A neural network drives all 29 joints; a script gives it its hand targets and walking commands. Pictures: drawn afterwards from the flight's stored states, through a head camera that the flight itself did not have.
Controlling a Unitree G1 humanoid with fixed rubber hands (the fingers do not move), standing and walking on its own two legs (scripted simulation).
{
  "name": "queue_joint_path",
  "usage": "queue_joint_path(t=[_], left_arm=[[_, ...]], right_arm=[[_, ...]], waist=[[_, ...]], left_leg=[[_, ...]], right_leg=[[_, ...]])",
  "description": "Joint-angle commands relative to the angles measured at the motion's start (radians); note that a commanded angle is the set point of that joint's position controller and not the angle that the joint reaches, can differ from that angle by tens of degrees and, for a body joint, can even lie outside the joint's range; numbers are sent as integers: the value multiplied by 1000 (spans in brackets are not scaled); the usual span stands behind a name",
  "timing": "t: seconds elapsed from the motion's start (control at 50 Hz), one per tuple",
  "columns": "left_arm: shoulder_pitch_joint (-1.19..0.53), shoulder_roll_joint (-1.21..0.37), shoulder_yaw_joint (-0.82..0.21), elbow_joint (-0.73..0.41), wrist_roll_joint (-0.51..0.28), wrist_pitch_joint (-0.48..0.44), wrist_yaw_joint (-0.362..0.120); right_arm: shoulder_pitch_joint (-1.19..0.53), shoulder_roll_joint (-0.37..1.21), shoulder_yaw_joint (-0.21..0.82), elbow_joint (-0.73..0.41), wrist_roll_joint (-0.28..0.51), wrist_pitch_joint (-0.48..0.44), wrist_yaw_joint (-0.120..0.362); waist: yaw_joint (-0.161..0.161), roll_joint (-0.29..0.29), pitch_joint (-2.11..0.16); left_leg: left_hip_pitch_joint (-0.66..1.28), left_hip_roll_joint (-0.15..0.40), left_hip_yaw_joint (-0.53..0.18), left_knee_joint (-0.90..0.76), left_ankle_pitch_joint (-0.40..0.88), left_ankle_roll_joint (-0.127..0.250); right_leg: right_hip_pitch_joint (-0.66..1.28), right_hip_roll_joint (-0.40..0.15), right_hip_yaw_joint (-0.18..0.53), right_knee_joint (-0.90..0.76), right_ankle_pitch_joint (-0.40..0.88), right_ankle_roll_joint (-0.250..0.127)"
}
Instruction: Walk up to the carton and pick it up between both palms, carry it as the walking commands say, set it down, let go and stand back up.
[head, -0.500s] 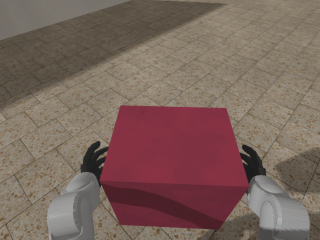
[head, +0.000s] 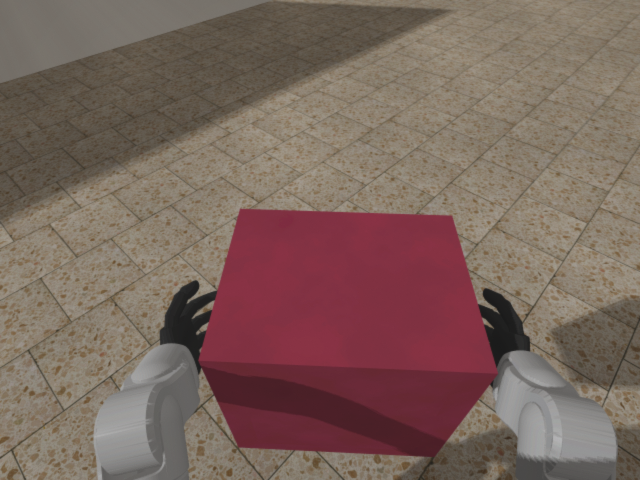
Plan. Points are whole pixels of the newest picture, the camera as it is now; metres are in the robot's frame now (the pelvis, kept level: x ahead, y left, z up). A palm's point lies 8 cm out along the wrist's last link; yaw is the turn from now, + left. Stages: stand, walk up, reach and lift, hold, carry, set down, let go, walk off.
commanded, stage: carry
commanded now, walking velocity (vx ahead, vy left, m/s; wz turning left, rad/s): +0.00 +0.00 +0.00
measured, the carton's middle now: (340, 336) +0.30 +0.00 +0.04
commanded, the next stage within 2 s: hold in 0.24 s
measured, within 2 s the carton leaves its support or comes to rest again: neither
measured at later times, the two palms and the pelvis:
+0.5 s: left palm (204, 373) +0.26 +0.17 +0.01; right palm (484, 367) +0.27 -0.17 +0.02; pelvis +0.00 +0.00 +0.00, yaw -1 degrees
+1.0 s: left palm (213, 336) +0.30 +0.16 +0.04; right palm (491, 350) +0.29 -0.18 +0.04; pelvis +0.01 +0.00 +0.01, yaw -1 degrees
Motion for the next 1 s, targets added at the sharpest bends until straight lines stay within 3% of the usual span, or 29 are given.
queue_joint_path(t=[0.0,0.04,0.06,0.08,0.1,0.14,0.16,0.18,0.2,0.22,0.24,0.26,0.36,0.38,0.42,0.44,0.48,0.5,0.56,0.58,0.64,0.66,0.68,0.7,0.76,0.78,0.8,0.82,0.98], left_arm=[[-448,-759,-820,-98,-264,-37,-128],[-548,-778,-864,-178,-310,-37,-136],[-519,-624,-697,117,-182,-65,-137],[-575,-723,-820,-118,-269,-79,-137],[-474,-762,-828,-112,-281,-50,-137],[-490,-737,-781,-10,-241,-78,-140],[-512,-798,-850,-140,-297,-67,-140],[-491,-732,-769,-8,-238,-81,-141],[-524,-796,-851,-169,-306,-74,-137],[-523,-699,-764,-17,-236,-88,-139],[-394,-348,-413,334,79,-159,-127],[-398,-184,-313,666,64,-236,-120],[-542,-262,-618,152,-140,-468,-125],[-618,-363,-680,116,-155,-464,-129],[-767,-444,-718,97,-191,-461,-137],[-857,-457,-699,57,-183,-468,-120],[-866,-514,-683,39,-188,-471,-117],[-827,-531,-719,60,-217,-471,-140],[-825,-541,-663,160,-194,-452,-140],[-763,-575,-672,150,-175,-446,-147],[-733,-537,-658,192,-152,-420,-161],[-688,-542,-643,254,-135,-409,-170],[-643,-678,-823,178,-216,-415,-194],[-597,-661,-764,257,-180,-398,-201],[-812,-756,-790,253,-212,-402,-263],[-876,-724,-770,281,-201,-403,-276],[-839,-739,-717,354,-187,-401,-288],[-860,-758,-752,358,-189,-417,-298],[-952,-924,-585,741,-114,-540,-369]], right_arm=[[-642,724,787,-263,301,-83,142],[-647,763,789,-251,301,-72,144],[-571,622,607,94,169,-101,148],[-626,722,733,-148,250,-114,147],[-613,750,791,-223,291,-92,140],[-632,725,739,-128,251,-123,142],[-677,774,819,-290,310,-112,141],[-647,712,733,-137,257,-119,149],[-649,786,813,-273,303,-108,139],[-592,704,701,-66,228,-116,150],[-535,353,350,284,-79,-225,158],[-588,113,269,471,-99,-313,147],[-635,284,598,100,111,-525,137],[-622,379,611,181,136,-526,153],[-733,450,594,215,142,-515,161],[-741,473,584,284,168,-514,175],[-842,479,618,188,214,-536,195],[-775,505,627,158,194,-528,183],[-820,474,593,241,158,-527,196],[-826,504,616,183,186,-532,207],[-723,523,576,286,144,-493,205],[-674,539,564,342,120,-488,210],[-544,747,673,409,188,-470,222],[-616,754,666,387,180,-457,224],[-688,841,605,401,125,-445,239],[-748,829,592,410,127,-450,245],[-786,832,555,448,101,-448,252],[-739,830,541,463,89,-460,258],[-1079,908,546,611,68,-579,333]], waist=[[-5,20,-415],[-15,13,-356],[-12,64,-363],[-14,-3,-350],[-8,-49,-337],[-9,7,-374],[-11,0,-392],[-10,-11,-412],[-13,-23,-406],[-14,-29,-422],[-40,18,5],[-63,-44,1],[-54,-72,-453],[-57,25,-449],[-112,-34,-514],[-79,63,-501],[-43,75,-517],[-93,7,-605],[-92,-5,-507],[-66,70,-533],[-96,11,-439],[-80,5,-413],[-22,17,-594],[16,-3,-508],[-81,-63,-539],[-63,-11,-440],[-59,-109,-410],[-92,-38,-386],[-19,-100,-277]], left_leg=[[308,102,-107,-206,115,36],[256,108,-135,-270,-57,32],[246,112,-153,-281,-93,44],[220,105,-127,-261,-135,34],[232,69,-100,-222,-100,35],[257,101,-115,-242,7,33],[262,86,-105,-230,12,37],[278,91,-110,-232,3,36],[278,101,-106,-227,38,32],[305,101,-103,-217,84,38],[248,-133,-92,-303,-340,4],[294,-129,-92,-281,-338,-1],[515,-108,-122,-163,29,36],[524,-114,-129,-152,99,19],[465,-117,-148,-157,8,22],[421,-105,-158,-159,-9,18],[358,-107,-144,-151,3,20],[399,-123,-138,-131,47,20],[336,-112,-170,-171,-92,29],[349,-111,-155,-165,-40,19],[376,-118,-141,-158,-37,16],[355,-118,-129,-190,-9,13],[544,-103,-108,-203,250,11],[509,-106,-95,-208,224,16],[471,-124,-101,-220,194,24],[418,-139,-86,-212,144,18],[434,-128,-105,-233,108,35],[457,-120,-123,-234,112,27],[436,-132,-112,-221,-18,28]], right_leg=[[149,-77,106,-249,183,-30],[105,-57,92,-269,37,-30],[102,-63,104,-261,23,-38],[111,-64,112,-291,6,-39],[106,-81,138,-332,-30,-38],[150,-74,100,-264,93,-33],[152,-76,104,-270,129,-32],[150,-78,116,-272,82,-40],[165,-73,98,-258,130,-28],[155,-75,100,-260,161,-26],[169,117,55,-341,-271,-71],[77,102,64,-313,-298,-70],[122,73,115,-277,-37,-46],[108,77,108,-258,49,-58],[187,111,84,-229,34,-39],[205,107,86,-189,51,-44],[271,102,93,-169,80,-33],[312,100,106,-186,107,-31],[288,107,94,-183,23,-32],[316,106,107,-166,81,-36],[258,93,128,-210,34,-35],[297,98,103,-224,72,-29],[350,87,130,-324,226,-46],[316,78,133,-345,178,-32],[281,86,134,-357,167,-11],[249,70,151,-377,90,-19],[237,86,136,-378,53,-3],[228,88,126,-352,79,-17],[166,86,125,-350,-88,-25]])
